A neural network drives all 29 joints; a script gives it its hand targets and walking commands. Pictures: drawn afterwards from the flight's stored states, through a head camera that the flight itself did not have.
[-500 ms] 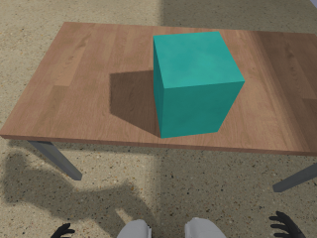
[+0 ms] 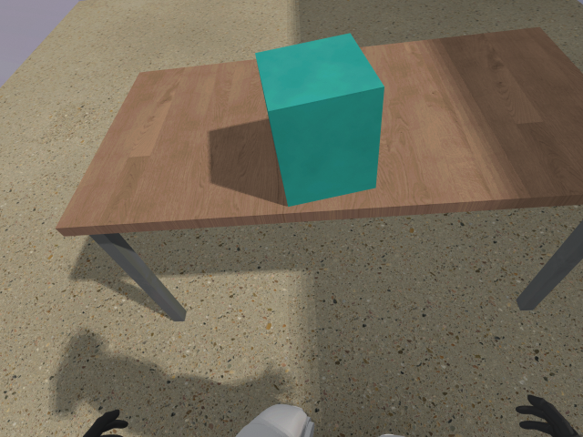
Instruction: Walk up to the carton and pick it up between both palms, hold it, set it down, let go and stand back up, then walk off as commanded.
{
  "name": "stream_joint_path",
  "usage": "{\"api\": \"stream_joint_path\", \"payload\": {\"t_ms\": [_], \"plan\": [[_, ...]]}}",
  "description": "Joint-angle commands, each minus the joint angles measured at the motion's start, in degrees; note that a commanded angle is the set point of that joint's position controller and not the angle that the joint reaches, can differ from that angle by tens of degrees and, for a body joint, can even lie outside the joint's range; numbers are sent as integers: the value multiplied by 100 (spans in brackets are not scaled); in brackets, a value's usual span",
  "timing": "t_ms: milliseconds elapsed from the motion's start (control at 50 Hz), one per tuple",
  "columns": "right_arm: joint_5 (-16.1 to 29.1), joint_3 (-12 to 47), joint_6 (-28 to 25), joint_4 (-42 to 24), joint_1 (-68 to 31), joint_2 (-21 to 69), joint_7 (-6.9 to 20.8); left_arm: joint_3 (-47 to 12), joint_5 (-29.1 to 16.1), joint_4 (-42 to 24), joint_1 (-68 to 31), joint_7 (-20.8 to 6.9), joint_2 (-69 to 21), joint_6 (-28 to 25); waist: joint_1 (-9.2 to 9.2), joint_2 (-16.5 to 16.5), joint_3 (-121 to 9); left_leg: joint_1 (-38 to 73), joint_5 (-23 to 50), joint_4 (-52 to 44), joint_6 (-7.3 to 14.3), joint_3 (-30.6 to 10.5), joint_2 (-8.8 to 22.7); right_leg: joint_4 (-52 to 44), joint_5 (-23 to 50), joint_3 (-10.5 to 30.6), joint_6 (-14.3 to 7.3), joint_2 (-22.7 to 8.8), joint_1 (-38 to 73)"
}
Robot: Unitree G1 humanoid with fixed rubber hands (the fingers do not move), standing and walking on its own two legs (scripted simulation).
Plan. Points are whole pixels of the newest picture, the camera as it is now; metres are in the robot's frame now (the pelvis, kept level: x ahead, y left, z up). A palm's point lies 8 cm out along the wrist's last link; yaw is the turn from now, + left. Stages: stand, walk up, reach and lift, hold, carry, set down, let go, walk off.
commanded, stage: walk off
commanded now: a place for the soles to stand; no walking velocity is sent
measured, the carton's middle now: (317, 123) +0.70 +0.03 +0.00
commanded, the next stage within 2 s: stand in 0.88 s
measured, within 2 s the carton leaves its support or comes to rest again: neither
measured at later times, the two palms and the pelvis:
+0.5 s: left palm out of the picture -0.03 +0.35 -0.14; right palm out of the picture +0.08 -0.27 -0.04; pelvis -0.06 +0.05 +0.00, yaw +4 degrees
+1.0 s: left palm out of the picture +0.01 +0.34 -0.08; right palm out of the picture +0.09 -0.29 -0.09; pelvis -0.04 +0.01 +0.00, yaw +3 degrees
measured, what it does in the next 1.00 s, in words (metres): steps on the spot: left foot, then right foot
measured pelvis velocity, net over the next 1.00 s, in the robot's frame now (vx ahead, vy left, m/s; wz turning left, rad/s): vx -0.04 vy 0.01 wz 0.05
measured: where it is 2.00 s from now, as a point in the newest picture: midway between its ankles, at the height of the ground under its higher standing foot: outside the picture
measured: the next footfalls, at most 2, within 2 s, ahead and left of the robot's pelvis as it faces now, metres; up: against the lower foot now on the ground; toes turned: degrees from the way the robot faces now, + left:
left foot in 0.20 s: -0.03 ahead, +0.14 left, +0.00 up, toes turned +0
right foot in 0.66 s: +0.04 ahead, -0.10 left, +0.00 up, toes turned +6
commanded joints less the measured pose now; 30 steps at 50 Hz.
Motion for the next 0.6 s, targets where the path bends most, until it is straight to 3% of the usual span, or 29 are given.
{"api": "stream_joint_path", "payload": {"t_ms": [0,20,40,60,80,100,120,140,160,180,200,220,240,260,280,300,320,340,360,380,400,420,440,460,480,500,520,560,580], "plan": [[-246,-495,-190,-373,364,-846,58,633,-240,-541,-98,113,1427,-173,-156,-1586,-271,-551,-457,-1041,-486,-116,212,-1300,-1661,1072,-812,-775,1145],[-184,-429,-239,-240,522,-798,68,625,-214,-423,3,69,1566,-145,-144,-1836,-526,-111,-797,-1769,-488,114,316,-1386,-2110,1067,-811,-833,1147],[-177,-442,-252,-237,610,-722,90,636,-208,-412,-200,76,1597,-138,-229,-1863,-298,159,-1043,-2546,-375,37,642,-1424,-2252,1256,-814,-995,867],[-188,-409,-307,-49,838,-667,140,639,-218,-325,-161,37,1598,-132,-334,-1943,-424,539,-1372,-3296,-275,340,626,-1424,-2339,949,-729,-921,821],[-195,-434,-328,21,1013,-683,115,626,-228,-342,-277,25,1625,-93,-473,-1901,-519,1079,-1018,-3908,-218,506,754,-1266,-2004,701,-644,-848,654],[-212,-472,-381,128,1161,-654,63,559,-245,-248,-258,20,1535,-32,-501,-1848,-509,1323,-856,-4550,-194,643,652,-819,-1798,425,-565,-692,576],[-270,-474,-429,94,1181,-564,55,533,-285,-154,-140,24,1418,-37,-622,-1311,-557,1961,-297,-5085,-40,350,824,-238,-1142,362,-459,-699,94],[-365,-535,-449,106,1192,-715,61,457,-364,-64,49,72,1297,-24,-704,-533,-639,2246,-297,-5157,18,-444,1160,416,-1583,205,-215,-444,-675],[-480,-472,-460,-76,802,-903,66,386,-454,-108,105,131,1002,-9,-659,481,-197,1826,-1350,-5434,110,-1810,1703,1460,-1932,-136,-9,225,-1459],[-540,-508,-527,-143,412,-1290,26,451,-506,-157,-149,125,1095,-37,-528,359,292,1237,-1341,-5587,264,-2677,2492,2168,-1724,-80,142,582,-2077],[-514,-566,-552,-295,74,-1489,55,470,-502,-269,-230,170,1351,-88,-668,404,236,565,-1749,-5871,620,-3070,2858,2467,-1713,412,181,704,-1685],[-473,-468,-562,-248,-54,-1344,27,541,-510,-161,-249,144,1463,-104,-544,480,521,164,-1637,-5754,606,-2586,2646,2551,-1389,549,219,459,-1175],[-455,-391,-592,-340,-196,-985,7,503,-520,-32,-288,102,1360,-112,-527,452,539,436,-838,-5534,446,-2053,2275,2455,-1121,681,187,396,-1048],[-441,-384,-644,-317,-106,-875,3,548,-541,141,-271,70,1350,-129,-441,367,329,1031,54,-5154,42,-1485,1837,2296,-808,522,178,384,-1146],[-388,-350,-672,-195,-174,-783,-6,428,-522,365,21,42,1208,-71,-349,732,277,1326,625,-5020,-115,-1080,1699,2075,-605,339,109,379,-1168],[-349,-353,-707,-169,-90,-816,-2,417,-483,399,272,12,1199,-67,-358,894,63,1794,1092,-4882,-192,-879,1628,1963,-409,204,195,381,-1211],[-303,-354,-755,-146,-50,-832,-44,372,-495,385,281,-11,1163,-97,-308,685,-61,1939,1619,-4703,-107,-1051,1894,1963,-523,210,149,498,-1290],[-321,-360,-758,-150,50,-790,-25,338,-481,284,277,8,1139,-150,-436,989,-160,2175,2067,-4567,-2,-908,1847,1668,-649,27,175,405,-1307],[-329,-412,-715,-164,379,-828,5,326,-470,199,140,3,1160,-170,-569,919,-271,2305,2351,-4467,-56,-769,1753,1329,-729,-197,205,369,-1143],[-277,-400,-711,-85,443,-798,13,299,-454,294,45,-15,1153,-162,-594,1136,-390,2337,2675,-4445,-117,-595,1678,1285,-699,-287,144,293,-1101],[-302,-377,-708,-62,585,-687,15,289,-454,203,-98,0,1054,-178,-673,1178,-303,2379,3527,-4371,-145,-496,1630,947,-681,-476,101,304,-974],[-317,-424,-709,-86,675,-873,17,277,-433,148,-179,-15,1059,-221,-737,1362,-237,2914,3973,-4208,-125,-577,1713,787,-590,-584,143,278,-1264],[-342,-416,-728,-29,846,-794,-19,270,-413,177,-137,-16,1060,-208,-789,1146,-368,3217,4145,-4174,-219,-698,1843,734,-512,-559,86,360,-1352],[-356,-435,-733,-92,883,-885,-39,309,-447,154,-229,-20,1094,-241,-847,929,-535,3344,4014,-4149,-86,-1042,2033,556,-476,-476,96,239,-1268],[-327,-422,-722,26,985,-937,-49,281,-434,145,-383,-2,1071,-246,-818,880,-350,2920,4456,-4203,-156,-980,1880,601,-696,-546,47,237,-1130],[-356,-406,-728,-2,827,-841,-28,302,-455,216,-284,-28,1030,-243,-774,954,-439,3046,4379,-4259,-195,-945,1894,486,-617,-494,24,226,-1054],[-352,-425,-697,-57,772,-931,-16,292,-444,118,-239,-33,1014,-257,-697,832,-495,2849,4089,-4251,-89,-1075,2023,250,-730,-540,-10,150,-796],[-347,-432,-683,-115,647,-941,-25,308,-444,214,-158,-7,1036,-325,-635,476,-539,2765,4302,-4063,70,-1005,2072,-41,-649,-612,-70,128,-579],[-306,-439,-676,-43,516,-945,-23,323,-468,223,2,-1,916,-368,-479,97,-576,2465,3846,-3933,191,-848,2039,-531,-162,-628,-137,113,-169]]}}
